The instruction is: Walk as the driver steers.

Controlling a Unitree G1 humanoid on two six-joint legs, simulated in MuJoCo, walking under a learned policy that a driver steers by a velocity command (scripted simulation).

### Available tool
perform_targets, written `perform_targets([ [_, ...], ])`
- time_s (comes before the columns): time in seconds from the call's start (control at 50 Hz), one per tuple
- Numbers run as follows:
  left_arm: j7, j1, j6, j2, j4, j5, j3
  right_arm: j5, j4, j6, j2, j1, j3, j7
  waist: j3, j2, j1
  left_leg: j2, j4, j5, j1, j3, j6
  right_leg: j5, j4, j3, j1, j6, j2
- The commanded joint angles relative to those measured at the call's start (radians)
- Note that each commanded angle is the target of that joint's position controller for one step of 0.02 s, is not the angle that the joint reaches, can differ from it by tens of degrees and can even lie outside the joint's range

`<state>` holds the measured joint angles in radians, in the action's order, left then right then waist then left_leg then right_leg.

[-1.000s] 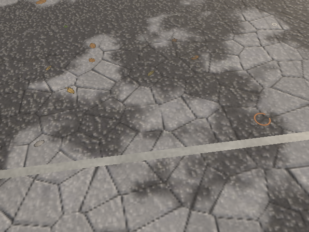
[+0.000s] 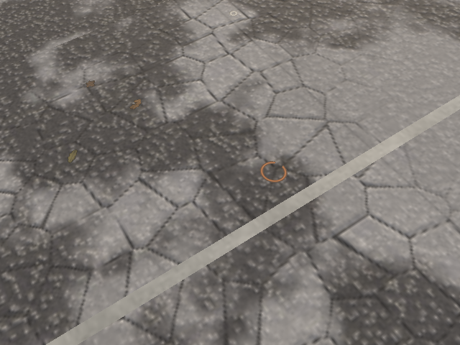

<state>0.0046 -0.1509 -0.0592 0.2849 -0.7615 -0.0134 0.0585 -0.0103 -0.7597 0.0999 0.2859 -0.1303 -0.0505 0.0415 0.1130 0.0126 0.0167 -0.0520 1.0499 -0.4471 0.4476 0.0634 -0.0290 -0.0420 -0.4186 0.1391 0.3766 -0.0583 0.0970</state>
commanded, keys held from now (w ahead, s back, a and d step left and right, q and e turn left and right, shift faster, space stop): e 0.12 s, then w+e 0.54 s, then w+q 0.14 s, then q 0.20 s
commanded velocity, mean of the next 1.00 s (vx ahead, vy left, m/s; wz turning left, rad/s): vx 0.25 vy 0.00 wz -0.39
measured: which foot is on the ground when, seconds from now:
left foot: up 0.00-0.14, down 0.16-0.68, up 0.70-1.00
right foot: down 0.00-0.14, up 0.16-0.64, down 0.66-1.00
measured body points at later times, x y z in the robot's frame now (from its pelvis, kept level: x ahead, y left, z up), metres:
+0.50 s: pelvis -0.04 +0.02 +0.01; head -0.04 +0.04 +0.46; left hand +0.15 +0.25 -0.11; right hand -0.07 -0.27 -0.09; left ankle -0.06 +0.13 -0.74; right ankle -0.09 -0.13 -0.67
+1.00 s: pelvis +0.10 -0.13 +0.00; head +0.13 -0.16 +0.45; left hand +0.23 +0.09 -0.13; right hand +0.07 -0.39 -0.14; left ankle +0.27 -0.08 -0.68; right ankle -0.02 -0.13 -0.74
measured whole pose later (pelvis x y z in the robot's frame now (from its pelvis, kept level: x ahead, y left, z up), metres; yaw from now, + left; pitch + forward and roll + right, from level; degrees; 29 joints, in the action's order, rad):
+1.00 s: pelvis +0.10 -0.13 +0.00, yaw -21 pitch +0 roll +0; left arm 0.01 -0.32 0.06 0.22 -0.88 -0.01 0.00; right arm -0.03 -0.85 -0.01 0.26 -0.26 -0.04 -0.04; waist 0.06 0.05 -0.01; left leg 0.02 0.84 -0.07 0.64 -0.05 0.03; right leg -0.31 -0.22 -0.11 -0.07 -0.09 0.09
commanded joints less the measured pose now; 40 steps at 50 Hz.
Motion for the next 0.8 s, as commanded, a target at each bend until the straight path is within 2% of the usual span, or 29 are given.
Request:
perform_targets([
  [0.02, -0.002, -0.02, 0.001, 0.155, 0.052, -0.008, 0.045, 0.002, 0.039, -0.003, 0.073, -0.085, -0.019, 0.001, -0.214, -0.171, 0.003, -0.015, -0.12, -0.005, -0.033, -0.01, 0.01, -0.153, 0.167, 0.329, -0.193, -0.119, -0.233],
  [0.06, -0.008, -0.008, -0.007, 0.166, 0.049, -0.011, 0.053, 0.008, 0.033, -0.01, 0.077, -0.116, -0.021, -0.002, -0.203, -0.197, -0.003, -0.037, -0.243, -0.029, -0.129, -0.026, 0.03, -0.311, 0.223, 0.357, -0.136, -0.097, -0.218],
  [0.1, -0.016, 0.0, -0.013, 0.167, 0.042, -0.01, 0.059, 0.013, 0.013, -0.022, 0.078, -0.182, -0.023, 0.002, -0.194, -0.226, -0.02, -0.07, -0.4, -0.045, -0.25, -0.045, 0.059, -0.378, 0.266, 0.372, -0.08, -0.058, -0.195],
  [0.12, -0.018, 0.008, -0.014, 0.164, 0.04, -0.007, 0.061, 0.012, -0.002, -0.029, 0.08, -0.232, -0.025, 0.008, -0.189, -0.241, -0.038, -0.081, -0.503, -0.027, -0.311, -0.053, 0.076, -0.395, 0.282, 0.376, -0.055, -0.031, -0.178],
  [0.14, -0.015, 0.046, -0.013, 0.164, 0.05, 0.001, 0.065, -0.001, -0.03, -0.039, 0.087, -0.343, -0.027, 0.014, -0.193, -0.262, -0.098, -0.086, -0.677, 0.026, -0.444, -0.084, 0.1, -0.446, 0.297, 0.325, 0.02, 0.036, -0.118],
  [0.16, -0.01, 0.066, -0.007, 0.134, 0.065, 0.011, 0.061, -0.012, -0.048, -0.051, 0.153, -0.408, -0.042, 0.029, -0.16, -0.113, -0.126, 0.028, -0.892, -0.085, -0.533, 0.027, 0.128, -0.512, 0.139, 0.204, 0.145, 0.119, -0.003],
  [0.18, -0.001, 0.008, -0.006, 0.062, 0.068, 0.02, 0.057, -0.005, 0.017, -0.059, 0.283, -0.232, -0.07, 0.031, -0.162, 0.322, -0.064, 0.422, -0.981, -0.406, -0.408, 0.519, 0.223, -0.549, -0.349, -0.014, 0.279, 0.112, 0.156],
  [0.2, 0.004, 0.069, 0.002, 0.181, 0.064, -0.018, 0.079, -0.034, 0.053, -0.064, 0.236, -0.073, -0.056, 0.018, -0.031, 0.175, -0.037, 0.455, -1.02, -0.408, -0.171, 0.49, 0.255, -0.417, -0.493, 0.034, 0.34, 0.099, 0.034],
  [0.22, -0.01, 0.009, 0.004, 0.187, 0.038, -0.018, 0.089, -0.032, 0.065, -0.075, 0.175, -0.006, -0.039, 0.014, -0.037, 0.123, 0.031, 0.378, -0.99, -0.326, -0.116, 0.395, 0.23, -0.323, -0.624, 0.034, 0.255, 0.079, 0.041],
  [0.24, -0.028, -0.071, 0.005, 0.173, 0.009, -0.032, 0.086, -0.03, 0.071, -0.085, 0.127, 0.046, -0.026, 0.009, -0.053, 0.103, 0.082, 0.309, -0.959, -0.238, -0.113, 0.279, 0.176, -0.259, -0.723, 0.018, 0.217, 0.064, 0.034],
  [0.26, -0.042, -0.121, 0.002, 0.156, -0.012, -0.039, 0.081, -0.026, 0.079, -0.095, 0.121, 0.058, -0.024, 0.009, -0.092, 0.122, 0.094, 0.262, -0.943, -0.175, -0.153, 0.195, 0.148, -0.23, -0.822, -0.018, 0.197, 0.06, 0.034],
  [0.28, -0.054, -0.135, -0.001, 0.143, -0.025, -0.038, 0.074, -0.024, 0.088, -0.1, 0.118, 0.042, -0.024, 0.008, -0.091, 0.128, 0.072, 0.24, -0.941, -0.168, -0.177, 0.139, 0.147, -0.228, -0.889, -0.055, 0.223, 0.061, 0.021],
  [0.32, -0.069, -0.058, -0.001, 0.119, 0.007, -0.035, 0.059, -0.02, 0.064, -0.108, 0.124, -0.057, -0.028, -0.003, -0.043, 0.124, 0.009, 0.248, -0.941, -0.202, -0.276, 0.119, 0.161, -0.225, -0.854, -0.074, 0.329, 0.074, -0.017],
  [0.38, -0.076, 0.046, 0.004, 0.102, 0.038, -0.034, 0.044, -0.015, 0.006, -0.125, 0.151, -0.232, -0.04, -0.005, -0.004, 0.11, -0.088, 0.289, -0.943, -0.186, -0.44, 0.13, 0.177, -0.234, -0.674, -0.071, 0.402, 0.105, -0.043],
  [0.44, -0.081, 0.08, 0.015, 0.097, 0.05, -0.027, 0.038, -0.016, -0.02, -0.143, 0.175, -0.28, -0.049, -0.009, 0.003, 0.133, -0.113, 0.333, -0.951, -0.136, -0.497, 0.111, 0.194, -0.244, -0.51, -0.083, 0.374, 0.109, -0.068],
  [0.52, -0.099, 0.133, 0.029, 0.081, 0.08, -0.022, 0.022, -0.022, -0.028, -0.157, 0.176, -0.269, -0.054, -0.021, 0.007, 0.147, -0.117, 0.355, -0.941, -0.079, -0.423, 0.019, 0.196, -0.285, -0.337, -0.16, 0.237, 0.074, -0.107],
  [0.56, -0.105, 0.157, 0.036, 0.075, 0.099, -0.02, 0.014, -0.025, -0.036, -0.16, 0.179, -0.266, -0.057, -0.027, 0.01, 0.156, -0.115, 0.354, -0.916, -0.045, -0.374, -0.029, 0.194, -0.323, -0.264, -0.198, 0.155, 0.04, -0.109],
  [0.6, -0.103, 0.141, 0.044, 0.075, 0.105, -0.02, 0.011, -0.023, -0.041, -0.157, 0.181, -0.257, -0.059, -0.033, 0.0, 0.152, -0.094, 0.362, -0.879, 0.025, -0.326, -0.063, 0.192, -0.332, -0.202, -0.236, 0.055, -0.001, -0.095],
  [0.62, -0.098, 0.1, 0.05, 0.074, 0.098, -0.022, 0.01, -0.018, -0.042, -0.153, 0.184, -0.243, -0.06, -0.036, -0.011, 0.143, -0.065, 0.366, -0.832, 0.105, -0.293, -0.088, 0.186, -0.318, -0.161, -0.251, -0.02, -0.02, -0.08],
  [0.64, -0.09, 0.008, 0.058, 0.071, 0.072, -0.028, 0.011, -0.008, -0.041, -0.148, 0.182, -0.215, -0.058, -0.038, -0.04, 0.111, -0.007, 0.35, -0.726, 0.222, -0.23, -0.144, 0.169, -0.267, -0.092, -0.267, -0.16, -0.036, -0.05],
  [0.66, -0.076, -0.133, 0.068, 0.103, 0.017, -0.034, 0.029, -0.008, -0.038, -0.148, 0.158, -0.215, -0.046, -0.04, -0.129, 0.018, 0.052, 0.298, -0.51, 0.374, -0.154, -0.226, 0.142, -0.273, -0.044, -0.25, -0.365, -0.054, -0.012],
  [0.68, -0.055, -0.3, 0.079, 0.171, -0.021, -0.043, 0.049, -0.018, -0.019, -0.146, 0.085, -0.223, -0.019, -0.047, -0.245, -0.2, 0.122, 0.221, -0.169, 0.238, 0.018, -0.304, 0.098, -0.512, 0.092, 0.056, -0.581, -0.089, -0.217],
  [0.7, -0.039, -0.342, 0.087, 0.28, -0.002, -0.019, 0.06, -0.026, 0.056, -0.152, 0.018, -0.163, -0.002, -0.06, -0.235, -0.372, 0.121, 0.068, 0.057, -0.139, 0.35, -0.222, 0.061, -0.691, 0.267, 0.574, -0.672, -0.179, -0.474],
  [0.72, -0.027, -0.295, 0.086, 0.234, -0.007, -0.014, 0.049, -0.032, 0.04, -0.147, 0.11, -0.121, -0.021, -0.06, -0.14, -0.165, 0.114, 0.13, 0.146, -0.057, 0.413, -0.097, 0.08, -0.559, 0.249, 0.497, -0.592, -0.2, -0.484],
  [0.74, -0.021, -0.232, 0.089, 0.179, 0.001, -0.017, 0.029, -0.009, 0.028, -0.154, 0.118, -0.124, -0.025, -0.073, -0.094, -0.104, 0.068, 0.168, 0.131, 0.062, 0.374, -0.071, 0.094, -0.354, 0.211, 0.338, -0.519, -0.171, -0.427],
  [0.76, -0.019, -0.178, 0.096, 0.134, 0.002, -0.017, 0.014, -0.001, -0.003, -0.158, 0.106, -0.16, -0.02, -0.083, -0.075, -0.077, 0.024, 0.191, 0.079, 0.139, 0.302, -0.064, 0.09, -0.166, 0.216, 0.201, -0.446, -0.132, -0.363],
  [0.8, -0.011, -0.12, 0.115, 0.098, 0.007, -0.009, -0.003, -0.02, -0.059, -0.137, 0.097, -0.237, -0.019, -0.093, -0.083, -0.102, -0.025, 0.189, 0.07, 0.219, 0.212, -0.077, 0.071, 0.067, 0.235, 0.032, -0.388, -0.08, -0.281],
])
